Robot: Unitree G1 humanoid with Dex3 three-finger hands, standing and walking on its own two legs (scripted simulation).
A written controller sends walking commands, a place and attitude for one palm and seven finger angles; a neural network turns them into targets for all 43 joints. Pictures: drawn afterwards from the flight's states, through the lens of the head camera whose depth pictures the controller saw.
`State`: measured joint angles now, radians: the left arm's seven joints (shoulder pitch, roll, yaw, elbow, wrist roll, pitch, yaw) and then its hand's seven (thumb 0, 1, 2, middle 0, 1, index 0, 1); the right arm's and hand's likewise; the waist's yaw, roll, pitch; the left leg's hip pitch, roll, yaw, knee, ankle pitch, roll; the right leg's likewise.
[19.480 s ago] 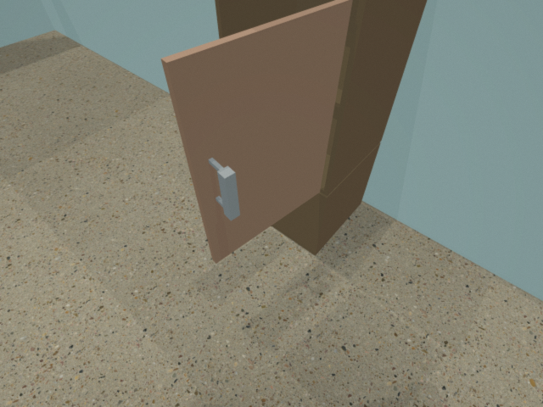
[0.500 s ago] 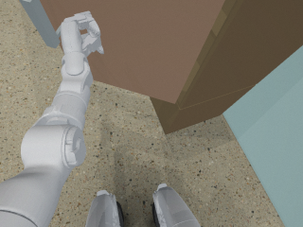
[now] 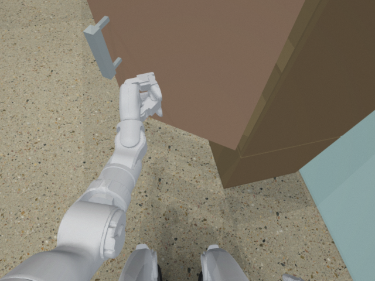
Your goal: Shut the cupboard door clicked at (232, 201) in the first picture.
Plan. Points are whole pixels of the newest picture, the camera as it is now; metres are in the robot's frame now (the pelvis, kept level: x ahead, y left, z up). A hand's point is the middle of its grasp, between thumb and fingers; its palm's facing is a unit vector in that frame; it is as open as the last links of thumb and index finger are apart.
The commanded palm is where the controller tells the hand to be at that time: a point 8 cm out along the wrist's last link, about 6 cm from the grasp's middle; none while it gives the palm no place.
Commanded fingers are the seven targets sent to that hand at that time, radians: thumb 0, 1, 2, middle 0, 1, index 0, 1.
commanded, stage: draw the hand back to the body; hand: left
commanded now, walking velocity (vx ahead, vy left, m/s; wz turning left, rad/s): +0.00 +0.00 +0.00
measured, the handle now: (106, 48) +0.65 +0.15 +0.06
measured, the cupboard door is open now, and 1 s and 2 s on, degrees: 53 53 53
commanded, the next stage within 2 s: step back with the hand held close in 1.64 s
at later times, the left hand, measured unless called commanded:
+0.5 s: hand (105, 119) +0.39 +0.11 +0.13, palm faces -0.02 -1.00 -0.04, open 3.1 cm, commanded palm +0.35 +0.17 +0.14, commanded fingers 0.00 0.90 0.90 -1.22 -1.41 -1.22 -1.41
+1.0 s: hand out of the picture +0.27 +0.23 +0.21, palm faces +0.25 -0.92 -0.29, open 4.2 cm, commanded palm +0.23 +0.28 +0.23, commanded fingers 0.00 0.90 0.90 -0.53 -0.66 -0.53 -0.66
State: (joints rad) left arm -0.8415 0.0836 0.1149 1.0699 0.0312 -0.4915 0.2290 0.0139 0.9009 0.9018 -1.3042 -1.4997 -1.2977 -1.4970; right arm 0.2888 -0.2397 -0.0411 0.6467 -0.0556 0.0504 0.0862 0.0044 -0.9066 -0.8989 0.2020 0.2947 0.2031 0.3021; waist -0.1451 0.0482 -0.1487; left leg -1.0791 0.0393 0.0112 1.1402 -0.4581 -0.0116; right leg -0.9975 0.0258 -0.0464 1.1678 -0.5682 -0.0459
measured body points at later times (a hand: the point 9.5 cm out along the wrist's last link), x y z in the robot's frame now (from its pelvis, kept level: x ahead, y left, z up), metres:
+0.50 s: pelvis +0.01 +0.00 +0.05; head +0.06 -0.02 +0.50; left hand +0.39 +0.16 +0.14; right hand +0.09 -0.26 -0.07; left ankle +0.04 +0.13 -0.64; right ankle -0.01 -0.09 -0.64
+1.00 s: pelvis +0.03 +0.03 +0.10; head +0.02 +0.00 +0.55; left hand +0.25 +0.28 +0.23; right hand +0.25 -0.16 +0.02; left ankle +0.04 +0.13 -0.64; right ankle -0.01 -0.09 -0.64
